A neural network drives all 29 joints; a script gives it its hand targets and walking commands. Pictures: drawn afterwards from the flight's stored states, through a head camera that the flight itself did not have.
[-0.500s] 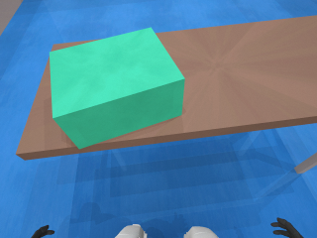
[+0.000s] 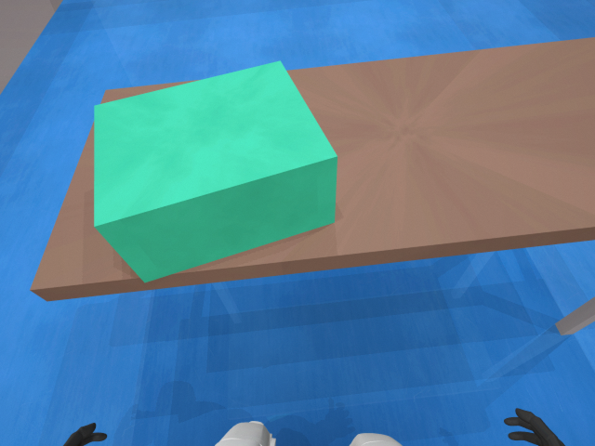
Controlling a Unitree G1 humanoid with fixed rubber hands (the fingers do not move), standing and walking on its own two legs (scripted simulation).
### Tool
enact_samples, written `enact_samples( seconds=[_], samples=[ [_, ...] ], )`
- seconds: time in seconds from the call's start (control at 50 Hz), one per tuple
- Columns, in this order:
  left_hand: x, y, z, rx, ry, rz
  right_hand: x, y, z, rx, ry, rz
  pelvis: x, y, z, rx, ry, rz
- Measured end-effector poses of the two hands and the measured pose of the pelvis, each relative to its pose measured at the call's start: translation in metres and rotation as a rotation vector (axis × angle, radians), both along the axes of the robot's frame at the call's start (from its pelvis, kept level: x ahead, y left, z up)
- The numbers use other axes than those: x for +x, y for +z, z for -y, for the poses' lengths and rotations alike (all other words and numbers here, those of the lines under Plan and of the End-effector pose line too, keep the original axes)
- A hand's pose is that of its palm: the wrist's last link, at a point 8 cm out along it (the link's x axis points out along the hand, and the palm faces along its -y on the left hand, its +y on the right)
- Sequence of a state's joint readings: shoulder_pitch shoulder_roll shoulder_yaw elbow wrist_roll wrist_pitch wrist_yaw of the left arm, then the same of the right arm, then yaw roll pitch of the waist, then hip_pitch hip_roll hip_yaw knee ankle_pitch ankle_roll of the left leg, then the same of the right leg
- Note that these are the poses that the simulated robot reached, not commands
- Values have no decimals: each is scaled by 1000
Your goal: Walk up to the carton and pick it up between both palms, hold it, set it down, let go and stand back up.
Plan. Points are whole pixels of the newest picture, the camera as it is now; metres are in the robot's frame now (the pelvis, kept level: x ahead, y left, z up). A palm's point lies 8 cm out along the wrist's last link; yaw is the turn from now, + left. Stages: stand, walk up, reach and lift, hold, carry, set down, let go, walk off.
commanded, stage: walk up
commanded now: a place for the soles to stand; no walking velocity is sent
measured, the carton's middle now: (216, 165) +0.52 +0.13 +0.05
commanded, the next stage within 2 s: none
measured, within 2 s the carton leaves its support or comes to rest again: neither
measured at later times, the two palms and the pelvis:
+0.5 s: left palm out of the picture +0.11 +0.32 -0.08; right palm out of the picture +0.11 -0.31 -0.10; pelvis +0.02 +0.00 +0.00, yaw +1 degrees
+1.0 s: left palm out of the picture +0.13 +0.34 -0.09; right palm out of the picture +0.11 -0.29 -0.10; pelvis +0.01 +0.02 -0.02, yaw +2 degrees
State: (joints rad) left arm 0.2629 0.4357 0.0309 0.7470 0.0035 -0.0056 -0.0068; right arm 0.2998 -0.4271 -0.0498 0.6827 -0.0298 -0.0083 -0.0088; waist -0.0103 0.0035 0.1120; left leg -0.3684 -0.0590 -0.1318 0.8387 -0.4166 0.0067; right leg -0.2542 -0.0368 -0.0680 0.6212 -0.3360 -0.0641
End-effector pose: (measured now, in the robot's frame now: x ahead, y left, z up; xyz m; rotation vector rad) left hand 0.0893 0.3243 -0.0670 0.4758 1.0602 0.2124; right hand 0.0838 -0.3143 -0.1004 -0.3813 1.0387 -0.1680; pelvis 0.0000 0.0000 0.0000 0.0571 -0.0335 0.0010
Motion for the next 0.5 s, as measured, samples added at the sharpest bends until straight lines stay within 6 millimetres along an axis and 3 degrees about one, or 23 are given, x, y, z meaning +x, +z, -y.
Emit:
enact_samples(
  seconds=[0.12,0.24,0.36,0.5],
  samples=[
    [9,-21,-11,-30,-2,21,6,-1,-9,-41,14,18,2,-13,-13,-26,10,-21],
    [17,-32,-1,-70,6,45,11,8,-8,-58,29,33,3,-14,-7,-17,19,-12],
    [9,-23,11,-61,16,31,16,4,0,-35,21,33,9,-10,2,-19,14,-7],
    [20,-10,1,-36,18,47,27,2,-9,-11,33,34,17,-5,-4,-14,25,-5]
  ],
)
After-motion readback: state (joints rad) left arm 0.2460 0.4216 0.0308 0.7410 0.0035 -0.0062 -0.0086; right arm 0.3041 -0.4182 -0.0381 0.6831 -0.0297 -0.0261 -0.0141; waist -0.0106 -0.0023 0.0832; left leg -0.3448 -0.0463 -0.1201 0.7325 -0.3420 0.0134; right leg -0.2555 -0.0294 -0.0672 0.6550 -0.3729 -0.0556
